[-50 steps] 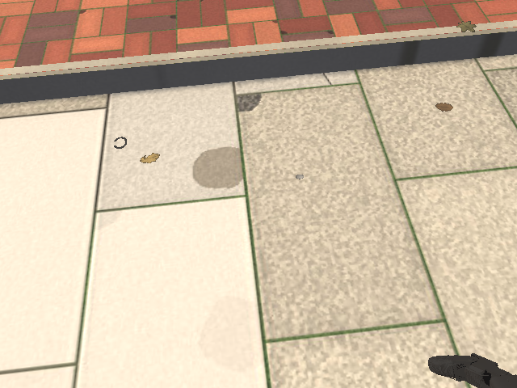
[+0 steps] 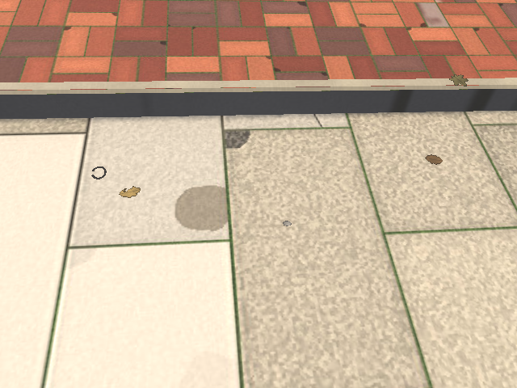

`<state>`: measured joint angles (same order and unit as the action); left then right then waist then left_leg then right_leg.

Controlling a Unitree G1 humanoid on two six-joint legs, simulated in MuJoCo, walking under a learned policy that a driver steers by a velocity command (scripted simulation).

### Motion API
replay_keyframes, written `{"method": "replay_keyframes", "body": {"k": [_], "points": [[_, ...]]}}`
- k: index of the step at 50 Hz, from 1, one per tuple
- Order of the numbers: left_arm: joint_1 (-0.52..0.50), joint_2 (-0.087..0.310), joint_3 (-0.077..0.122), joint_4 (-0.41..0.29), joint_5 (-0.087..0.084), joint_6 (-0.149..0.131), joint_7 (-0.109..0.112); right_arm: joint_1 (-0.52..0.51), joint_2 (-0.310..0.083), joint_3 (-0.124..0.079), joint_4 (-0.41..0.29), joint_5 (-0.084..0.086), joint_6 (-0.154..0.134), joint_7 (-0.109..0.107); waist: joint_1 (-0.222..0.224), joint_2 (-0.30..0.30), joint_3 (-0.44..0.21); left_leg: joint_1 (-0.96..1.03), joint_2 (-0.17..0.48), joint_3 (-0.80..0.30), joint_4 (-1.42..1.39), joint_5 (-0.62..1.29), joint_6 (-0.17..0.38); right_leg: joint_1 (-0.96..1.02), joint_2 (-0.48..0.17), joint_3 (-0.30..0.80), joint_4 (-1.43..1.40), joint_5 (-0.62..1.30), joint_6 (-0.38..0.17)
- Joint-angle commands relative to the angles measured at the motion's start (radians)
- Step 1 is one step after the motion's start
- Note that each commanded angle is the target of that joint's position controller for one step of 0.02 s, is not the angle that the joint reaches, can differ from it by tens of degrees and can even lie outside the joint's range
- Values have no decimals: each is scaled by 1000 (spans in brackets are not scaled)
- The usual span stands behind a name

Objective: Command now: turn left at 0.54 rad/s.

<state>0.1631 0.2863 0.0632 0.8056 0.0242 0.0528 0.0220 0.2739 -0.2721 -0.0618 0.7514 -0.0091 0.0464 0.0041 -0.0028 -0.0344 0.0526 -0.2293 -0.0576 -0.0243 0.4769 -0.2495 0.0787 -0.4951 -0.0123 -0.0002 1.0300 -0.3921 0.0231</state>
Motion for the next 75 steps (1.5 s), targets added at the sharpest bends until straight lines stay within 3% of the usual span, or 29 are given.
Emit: {"method": "replay_keyframes", "body": {"k": [1,10,14,17,18,19,20,21,23,25,31,33,35,36,37,39,46,49,51,53,56,58,60,61,62,63,65,70,75], "points": [[5,78,19,-56,0,-13,-9,-14,-150,-39,-72,9,-17,-5,6,119,-88,144,230,-264,-157,425,136,-93,3,34,58,45,13],[-49,77,5,-108,-9,-16,3,27,-191,-56,-83,-7,-7,-6,-41,154,-76,127,222,-409,-132,296,167,-28,36,55,-195,-6,15],[-21,85,0,-126,-21,-28,9,-18,-200,-61,-97,-12,-1,5,-25,166,-92,69,200,-478,-106,356,141,99,69,59,-313,-22,-9],[81,73,-6,-106,-22,-42,19,-84,-177,-53,-102,0,2,4,35,157,-107,-8,149,-464,-56,318,66,305,71,40,-590,115,-36],[92,97,-2,-105,-12,-50,28,-76,-148,-43,-103,6,-2,0,34,106,-105,-76,102,-429,-10,178,14,392,3,103,-710,164,-54],[59,162,4,-128,5,-53,34,-5,-73,-23,-101,3,-6,-2,-13,-109,-119,-163,-12,-278,176,-128,-42,455,-239,360,-818,135,-108],[11,234,18,-146,6,-46,24,0,-126,-38,-105,-8,-5,-14,-11,-175,-75,-255,-139,-121,340,-344,-64,342,-371,525,-813,292,-240],[31,190,13,-136,4,-46,15,-6,-161,-46,-91,-23,-2,-17,-7,-106,-71,-211,-78,-150,486,-331,-72,278,-373,507,-799,330,-293],[-66,96,-14,-146,-5,-50,4,10,-148,-46,-50,-10,4,-5,-49,-61,-29,-175,-63,-147,569,-208,-86,234,-225,300,-779,354,-232],[-60,85,-19,-139,-5,-55,9,19,-128,-38,-34,-10,10,8,-39,-114,-49,-183,-65,-125,557,-174,-107,302,-163,212,-752,462,-207],[40,109,-14,-74,-2,-51,0,-61,-72,1,-16,5,21,-2,29,-145,-74,-58,-13,-23,168,-230,-116,402,-163,208,-699,471,-216],[49,120,-10,-56,-3,-42,-4,-37,-71,5,11,11,16,-13,14,-143,-70,16,-12,8,-3,-134,-97,388,-156,215,-667,513,-206],[60,107,-13,-40,-9,-44,-3,-7,-81,11,41,0,-4,-26,-8,-86,-81,183,34,-48,-218,114,-70,306,-144,210,-634,517,-139],[67,82,-20,-48,-12,-54,-8,-8,-122,9,40,-16,-18,-34,5,-10,-116,265,141,-161,-213,168,-51,244,-120,185,-605,440,-96],[69,44,-29,-48,-25,-57,-12,-78,-154,7,48,-9,-24,-31,58,141,-74,135,202,-217,-163,255,-7,275,-28,101,-658,268,-70],[32,75,-23,-5,-12,-50,-6,-103,-86,27,54,-7,-39,-19,20,101,-44,58,172,-189,-167,151,-12,363,-26,101,-672,258,-60],[63,62,-26,100,-14,-50,-6,-53,-82,39,153,-1,-49,-34,14,77,-9,56,138,-159,-189,110,-24,369,-49,111,-692,313,-57],[55,65,-20,119,-3,-43,-11,-8,-137,18,188,-5,-36,-33,-8,133,13,37,144,-230,-246,-380,39,270,37,32,-564,-21,-70],[9,47,-23,98,11,-45,-22,30,-171,1,199,-7,-30,-29,-36,189,109,25,262,-388,-348,-602,120,101,60,-35,-416,-68,-76],[-13,47,-22,81,10,-60,-28,35,-151,-2,203,-14,-41,-26,-39,180,140,42,335,-462,-393,-534,170,10,5,-15,-291,-47,-85],[-10,58,-16,71,3,-90,-42,25,-146,-9,212,-12,-70,-20,-20,152,101,122,304,-365,-360,-331,161,7,-20,-17,-331,-36,-92],[41,44,-14,85,-3,-100,-45,-3,-145,-13,213,-4,-80,-16,16,151,70,51,255,-269,-316,-243,131,178,4,-56,-458,43,-98],[225,45,-4,158,-5,-106,-36,-36,-129,-12,205,-3,-83,-12,96,81,33,-153,181,-180,-167,-224,93,515,59,-82,-606,117,-96],[341,103,13,186,6,-116,-23,-54,-78,4,188,-12,-92,-8,145,-70,-1,-276,100,-79,76,-186,56,659,-81,124,-726,-32,-114],[452,217,36,201,4,-119,-20,-71,-5,25,143,-7,-101,0,163,-295,-53,-455,-28,47,382,-286,16,727,-336,590,-923,-372,-201],[398,172,25,209,3,-110,-22,-71,-88,6,148,-26,-97,1,106,-158,22,-488,13,-35,545,-291,35,599,-380,674,-944,-444,-251],[224,94,3,149,-1,-123,-30,-59,-74,9,172,-19,-106,24,20,-18,95,-469,103,-50,586,-93,39,482,-289,473,-935,-256,-220],[310,49,-19,199,-13,-153,-23,-97,-48,16,176,-32,-90,40,13,-34,30,-467,130,41,563,63,-25,552,-185,188,-902,377,-190],[368,27,-33,232,-11,-149,-17,-296,-16,33,99,-25,-82,39,45,-38,76,-500,110,107,379,137,-60,526,-152,94,-903,605,-197]]}}
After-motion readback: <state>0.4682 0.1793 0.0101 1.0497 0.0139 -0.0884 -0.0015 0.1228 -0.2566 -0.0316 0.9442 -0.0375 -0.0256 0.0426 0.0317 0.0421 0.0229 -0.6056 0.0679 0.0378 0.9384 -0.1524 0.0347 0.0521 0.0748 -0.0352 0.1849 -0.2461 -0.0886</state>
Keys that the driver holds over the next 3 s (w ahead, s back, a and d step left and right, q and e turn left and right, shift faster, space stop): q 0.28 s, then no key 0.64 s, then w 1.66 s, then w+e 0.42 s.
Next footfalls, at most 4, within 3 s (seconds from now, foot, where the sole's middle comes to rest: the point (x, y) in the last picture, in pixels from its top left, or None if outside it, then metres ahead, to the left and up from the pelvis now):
0.38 right None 0.06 -0.12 -0.78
0.72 left None -0.04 0.07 -0.78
1.22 right None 0.11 -0.11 -0.78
1.70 left None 0.40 0.12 -0.78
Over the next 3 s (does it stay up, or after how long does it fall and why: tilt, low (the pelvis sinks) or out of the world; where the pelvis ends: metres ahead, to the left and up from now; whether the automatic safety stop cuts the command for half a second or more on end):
stays up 0.94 0.21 0.00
